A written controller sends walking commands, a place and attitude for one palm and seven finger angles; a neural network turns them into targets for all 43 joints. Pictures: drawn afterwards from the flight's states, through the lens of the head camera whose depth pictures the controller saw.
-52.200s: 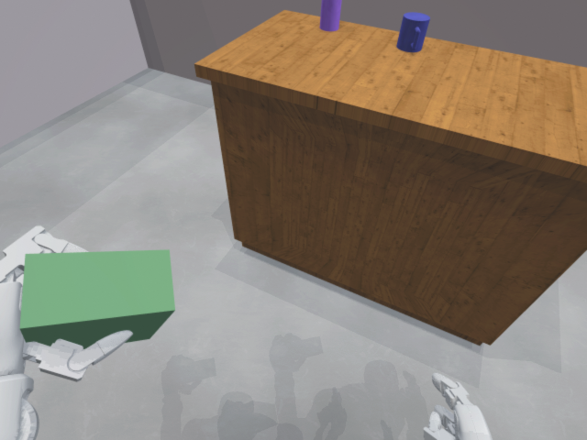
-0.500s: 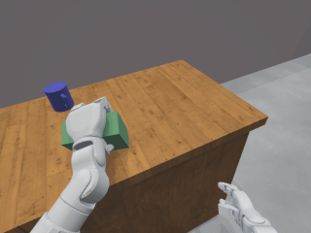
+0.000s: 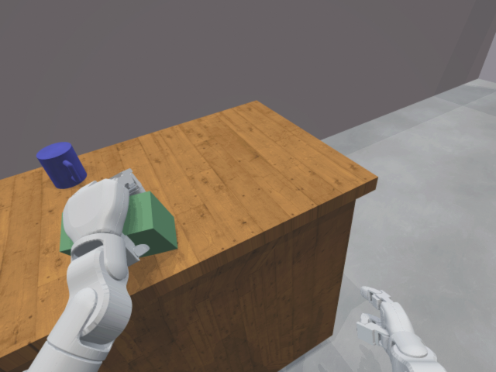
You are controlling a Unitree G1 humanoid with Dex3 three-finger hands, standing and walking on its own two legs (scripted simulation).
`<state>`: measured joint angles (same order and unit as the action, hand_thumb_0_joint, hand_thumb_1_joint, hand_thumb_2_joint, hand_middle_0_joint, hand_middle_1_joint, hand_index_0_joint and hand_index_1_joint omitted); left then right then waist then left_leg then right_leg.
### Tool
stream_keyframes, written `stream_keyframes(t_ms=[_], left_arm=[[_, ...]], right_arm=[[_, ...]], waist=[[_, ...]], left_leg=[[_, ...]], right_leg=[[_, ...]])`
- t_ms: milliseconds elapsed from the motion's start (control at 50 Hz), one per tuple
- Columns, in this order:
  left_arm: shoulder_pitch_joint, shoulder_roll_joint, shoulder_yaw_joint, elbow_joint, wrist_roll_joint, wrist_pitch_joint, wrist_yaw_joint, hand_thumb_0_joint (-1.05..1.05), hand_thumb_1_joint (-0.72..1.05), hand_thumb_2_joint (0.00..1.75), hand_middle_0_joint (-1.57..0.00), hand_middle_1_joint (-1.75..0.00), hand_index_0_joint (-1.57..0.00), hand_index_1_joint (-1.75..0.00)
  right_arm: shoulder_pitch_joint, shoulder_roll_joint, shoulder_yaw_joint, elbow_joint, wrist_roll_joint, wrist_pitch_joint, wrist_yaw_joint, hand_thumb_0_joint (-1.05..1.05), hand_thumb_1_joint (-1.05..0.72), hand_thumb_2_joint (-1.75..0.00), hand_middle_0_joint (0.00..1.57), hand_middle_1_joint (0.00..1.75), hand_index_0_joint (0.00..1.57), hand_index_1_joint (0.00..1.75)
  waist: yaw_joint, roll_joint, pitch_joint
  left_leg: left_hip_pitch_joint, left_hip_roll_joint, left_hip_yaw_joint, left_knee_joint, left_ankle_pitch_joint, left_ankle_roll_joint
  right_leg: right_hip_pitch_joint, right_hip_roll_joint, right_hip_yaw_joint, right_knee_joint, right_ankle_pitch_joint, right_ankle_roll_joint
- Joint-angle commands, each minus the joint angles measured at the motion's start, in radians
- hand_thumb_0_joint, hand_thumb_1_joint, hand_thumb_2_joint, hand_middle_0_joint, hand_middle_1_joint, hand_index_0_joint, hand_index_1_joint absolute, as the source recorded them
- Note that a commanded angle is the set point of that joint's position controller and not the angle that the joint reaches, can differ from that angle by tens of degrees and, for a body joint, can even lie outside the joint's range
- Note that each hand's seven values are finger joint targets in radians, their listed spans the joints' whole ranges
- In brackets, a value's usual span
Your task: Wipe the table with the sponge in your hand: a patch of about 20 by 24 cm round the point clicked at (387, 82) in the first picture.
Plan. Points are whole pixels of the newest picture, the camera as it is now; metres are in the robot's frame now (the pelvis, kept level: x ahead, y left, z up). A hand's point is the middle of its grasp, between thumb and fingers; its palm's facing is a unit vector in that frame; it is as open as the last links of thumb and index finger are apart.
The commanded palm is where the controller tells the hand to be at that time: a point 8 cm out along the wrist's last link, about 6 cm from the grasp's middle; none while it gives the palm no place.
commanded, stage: slide back across to the middle lane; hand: left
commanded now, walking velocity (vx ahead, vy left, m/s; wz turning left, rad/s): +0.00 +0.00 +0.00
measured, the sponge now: (129, 235) +0.30 +0.23 +0.12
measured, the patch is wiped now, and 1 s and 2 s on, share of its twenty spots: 1.00 1.00 1.00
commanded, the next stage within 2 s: wipe forward along the middle lane in 0.40 s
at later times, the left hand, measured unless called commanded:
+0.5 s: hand (82, 235) +0.25 +0.27 +0.17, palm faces +0.17 -0.14 -0.98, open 9.9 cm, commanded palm +0.20 +0.28 +0.21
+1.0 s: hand (70, 226) +0.27 +0.30 +0.17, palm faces +0.14 -0.12 -0.98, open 9.9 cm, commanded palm +0.23 +0.32 +0.19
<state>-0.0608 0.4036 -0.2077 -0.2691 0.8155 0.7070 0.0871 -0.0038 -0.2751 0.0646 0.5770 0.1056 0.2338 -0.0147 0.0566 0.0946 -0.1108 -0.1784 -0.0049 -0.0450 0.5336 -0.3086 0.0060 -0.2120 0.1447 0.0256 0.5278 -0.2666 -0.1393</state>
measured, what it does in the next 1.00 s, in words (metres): stands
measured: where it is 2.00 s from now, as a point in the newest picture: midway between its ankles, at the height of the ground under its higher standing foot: outside the picture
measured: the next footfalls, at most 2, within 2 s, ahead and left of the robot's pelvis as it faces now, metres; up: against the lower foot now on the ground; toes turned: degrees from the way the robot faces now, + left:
none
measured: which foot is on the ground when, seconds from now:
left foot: down 0.00-1.00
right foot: down 0.00-1.00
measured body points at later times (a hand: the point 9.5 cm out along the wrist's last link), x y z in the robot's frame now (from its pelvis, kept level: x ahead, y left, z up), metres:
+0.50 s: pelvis +0.02 -0.02 +0.00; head -0.01 -0.09 +0.44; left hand +0.24 +0.27 +0.22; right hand +0.26 -0.25 -0.08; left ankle -0.01 +0.16 -0.71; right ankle +0.01 -0.03 -0.73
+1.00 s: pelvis +0.02 +0.00 -0.01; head +0.01 -0.06 +0.44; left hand +0.26 +0.30 +0.22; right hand +0.28 -0.20 -0.08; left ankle -0.01 +0.15 -0.72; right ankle +0.01 -0.03 -0.73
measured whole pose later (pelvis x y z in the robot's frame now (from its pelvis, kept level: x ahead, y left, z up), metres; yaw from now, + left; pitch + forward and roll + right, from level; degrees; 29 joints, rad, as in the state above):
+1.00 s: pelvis +0.02 +0.00 -0.01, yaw +1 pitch +2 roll +2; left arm 0.00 0.59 0.06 -0.24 0.76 0.56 -0.14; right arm 0.01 -0.30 0.07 0.58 0.09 0.14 -0.08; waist 0.11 0.10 -0.09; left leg -0.30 -0.04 -0.06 0.65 -0.32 0.04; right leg -0.31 0.13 0.01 0.61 -0.33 -0.14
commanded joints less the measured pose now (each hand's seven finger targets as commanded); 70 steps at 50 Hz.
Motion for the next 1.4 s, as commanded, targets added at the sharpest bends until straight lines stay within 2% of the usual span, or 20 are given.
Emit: stream_keyframes(t_ms=[0,80,100,260,280,440,480,540,580,640,680,760,780,840,880,940,1100,1200,1280,1380], left_arm=[[-0.057,0.177,0.151,-0.076,-0.040,0.034,-0.043,0.00,0.10,1.30,-1.20,-1.60,-1.20,-1.60],[0.010,0.291,0.262,-0.087,-0.052,0.021,-0.059,0.00,0.10,1.30,-1.20,-1.60,-1.20,-1.60],[0.011,0.261,0.239,-0.100,-0.061,0.017,-0.067,0.00,0.10,1.30,-1.20,-1.60,-1.20,-1.60],[0.128,0.399,0.390,-0.126,-0.086,-0.052,-0.119,0.00,0.10,1.30,-1.20,-1.60,-1.20,-1.60],[0.139,0.429,0.416,-0.162,-0.085,-0.066,-0.126,0.00,0.10,1.30,-1.20,-1.60,-1.20,-1.60],[0.274,0.423,0.461,-0.193,-0.101,-0.153,-0.159,0.00,0.10,1.30,-1.20,-1.60,-1.20,-1.60],[0.213,0.433,0.459,-0.226,-0.086,-0.167,-0.157,0.00,0.10,1.30,-1.20,-1.60,-1.20,-1.60],[0.202,0.402,0.438,-0.169,-0.082,-0.174,-0.152,0.00,0.10,1.30,-1.20,-1.60,-1.20,-1.60],[0.198,0.427,0.460,-0.190,-0.072,-0.177,-0.145,0.00,0.10,1.30,-1.20,-1.60,-1.20,-1.60],[0.158,0.408,0.432,-0.145,-0.067,-0.174,-0.147,0.00,0.10,1.30,-1.20,-1.60,-1.20,-1.60],[0.127,0.449,0.462,-0.131,-0.051,-0.169,-0.140,0.00,0.10,1.30,-1.20,-1.60,-1.20,-1.60],[0.117,0.435,0.439,-0.039,-0.060,-0.160,-0.163,0.00,0.10,1.30,-1.20,-1.60,-1.20,-1.60],[0.093,0.443,0.430,-0.049,-0.050,-0.153,-0.165,0.00,0.10,1.30,-1.20,-1.60,-1.20,-1.60],[0.018,0.406,0.368,0.019,-0.038,-0.140,-0.183,0.00,0.10,1.30,-1.20,-1.60,-1.20,-1.60],[0.021,0.426,0.383,0.019,-0.018,-0.131,-0.185,0.00,0.10,1.30,-1.20,-1.60,-1.20,-1.60],[0.010,0.413,0.362,0.063,-0.008,-0.128,-0.203,0.00,0.10,1.30,-1.20,-1.60,-1.20,-1.60],[-0.182,0.423,0.298,0.261,0.058,-0.124,-0.212,0.00,0.10,1.30,-1.20,-1.60,-1.20,-1.60],[-0.268,0.430,0.265,0.399,0.082,-0.143,-0.226,0.00,0.10,1.30,-1.20,-1.60,-1.20,-1.60],[-0.377,0.474,0.263,0.536,0.113,-0.171,-0.231,0.00,0.10,1.30,-1.20,-1.60,-1.20,-1.60],[-0.488,0.494,0.248,0.700,0.135,-0.248,-0.240,0.00,0.10,1.30,-1.20,-1.60,-1.20,-1.60]], right_arm=[[-0.277,-0.071,-0.023,-0.195,-0.009,-0.065,-0.016,0.00,-0.90,-0.90,0.20,0.30,0.20,0.30],[-0.261,-0.085,-0.021,-0.186,-0.016,-0.069,-0.025,0.00,-0.90,-0.90,0.20,0.30,0.20,0.30],[-0.272,-0.076,-0.017,-0.200,-0.015,-0.071,-0.028,0.00,-0.90,-0.90,0.20,0.30,0.20,0.30],[-0.262,-0.085,-0.013,-0.201,-0.028,-0.107,-0.053,0.00,-0.90,-0.90,0.20,0.30,0.20,0.30],[-0.267,-0.087,-0.014,-0.206,-0.027,-0.117,-0.052,0.00,-0.90,-0.90,0.20,0.30,0.20,0.30],[-0.233,-0.088,-0.020,-0.205,-0.038,-0.170,-0.063,0.00,-0.90,-0.90,0.20,0.30,0.20,0.30],[-0.243,-0.090,-0.025,-0.198,-0.034,-0.189,-0.067,0.00,-0.90,-0.90,0.20,0.30,0.20,0.30],[-0.205,-0.097,-0.028,-0.189,-0.038,-0.191,-0.075,0.00,-0.90,-0.90,0.20,0.30,0.20,0.30],[-0.224,-0.094,-0.032,-0.182,-0.036,-0.202,-0.074,0.00,-0.90,-0.90,0.20,0.30,0.20,0.30],[-0.190,-0.101,-0.027,-0.180,-0.038,-0.180,-0.077,0.00,-0.90,-0.90,0.20,0.30,0.20,0.30],[-0.208,-0.103,-0.032,-0.169,-0.035,-0.184,-0.076,0.00,-0.90,-0.90,0.20,0.30,0.20,0.30],[-0.179,-0.108,-0.024,-0.170,-0.033,-0.153,-0.076,0.00,-0.90,-0.90,0.20,0.30,0.20,0.30],[-0.209,-0.107,-0.026,-0.164,-0.027,-0.158,-0.072,0.00,-0.90,-0.90,0.20,0.30,0.20,0.30],[-0.179,-0.108,-0.019,-0.168,-0.024,-0.146,-0.073,0.00,-0.90,-0.90,0.20,0.30,0.20,0.30],[-0.206,-0.108,-0.025,-0.161,-0.022,-0.155,-0.067,0.00,-0.90,-0.90,0.20,0.30,0.20,0.30],[-0.172,-0.110,-0.019,-0.166,-0.023,-0.143,-0.061,0.00,-0.90,-0.90,0.20,0.30,0.20,0.30],[-0.147,-0.120,-0.023,-0.142,-0.021,-0.150,-0.064,0.00,-0.90,-0.90,0.20,0.30,0.20,0.30],[-0.134,-0.126,-0.020,-0.131,-0.022,-0.163,-0.067,0.00,-0.90,-0.90,0.20,0.30,0.20,0.30],[-0.134,-0.136,-0.023,-0.111,-0.022,-0.176,-0.075,0.00,-0.90,-0.90,0.20,0.30,0.20,0.30],[-0.087,-0.143,-0.028,-0.092,-0.027,-0.185,-0.087,0.00,-0.90,-0.90,0.20,0.30,0.20,0.30]], waist=[[0.040,-0.151,-0.064],[0.055,-0.151,-0.068],[0.052,-0.153,-0.065],[0.070,-0.178,-0.033],[0.079,-0.138,-0.049],[0.083,-0.178,-0.040],[0.072,-0.156,-0.050],[0.067,-0.186,-0.050],[0.073,-0.171,-0.071],[0.064,-0.199,-0.080],[0.066,-0.173,-0.098],[0.062,-0.248,-0.081],[0.059,-0.197,-0.103],[0.043,-0.187,-0.074],[0.048,-0.155,-0.097],[0.047,-0.208,-0.115],[0.033,-0.171,-0.073],[0.027,-0.208,-0.088],[0.015,-0.185,-0.004],[-0.002,-0.164,0.028]], left_leg=[[-0.105,-0.036,0.024,0.000,0.158,0.035],[-0.122,-0.040,0.007,0.019,0.133,0.032],[-0.131,-0.041,0.011,0.018,0.129,0.033],[-0.166,-0.051,-0.022,0.085,0.067,0.031],[-0.158,-0.054,-0.024,0.092,0.066,0.034],[-0.179,-0.058,-0.033,0.149,0.041,0.036],[-0.148,-0.065,-0.031,0.152,0.058,0.044],[-0.178,-0.060,-0.036,0.164,0.051,0.042],[-0.165,-0.062,-0.034,0.164,0.068,0.043],[-0.192,-0.064,-0.031,0.162,0.052,0.042],[-0.176,-0.064,-0.028,0.162,0.084,0.043],[-0.225,-0.060,-0.025,0.183,0.030,0.037],[-0.199,-0.063,-0.023,0.168,0.061,0.041],[-0.207,-0.055,-0.012,0.147,0.070,0.042],[-0.177,-0.051,-0.010,0.126,0.133,0.044],[-0.197,-0.048,-0.002,0.126,0.130,0.042],[-0.179,-0.043,0.018,0.046,0.145,0.043],[-0.200,-0.049,0.022,0.054,0.110,0.039],[-0.201,-0.044,0.001,0.022,0.037,0.039],[-0.207,-0.042,-0.010,0.014,0.003,0.039]], right_leg=[[0.126,-0.160,0.230,-0.162,0.141,0.112],[0.134,-0.175,0.286,-0.167,0.181,0.121],[0.136,-0.180,0.269,-0.164,0.168,0.129],[0.104,-0.202,0.327,-0.163,0.199,0.171],[0.105,-0.201,0.342,-0.158,0.209,0.166],[0.094,-0.221,0.322,-0.117,0.336,0.182],[0.059,-0.206,0.350,-0.121,0.332,0.168],[0.074,-0.216,0.296,-0.077,0.464,0.184],[0.068,-0.210,0.338,-0.072,0.499,0.176],[0.093,-0.214,0.275,-0.045,0.547,0.178],[0.086,-0.203,0.316,-0.043,0.575,0.163],[0.128,-0.232,0.275,-0.020,0.680,0.195],[0.114,-0.213,0.300,-0.027,0.657,0.171],[0.079,-0.211,0.221,-0.029,0.581,0.169],[0.079,-0.194,0.248,-0.032,0.576,0.148],[0.123,-0.208,0.195,-0.016,0.619,0.170],[0.054,-0.171,0.151,-0.084,0.253,0.135],[0.104,-0.188,0.170,-0.103,0.239,0.152],[0.003,-0.176,0.206,-0.187,-0.063,0.125],[-0.047,-0.177,0.210,-0.242,-0.247,0.115]])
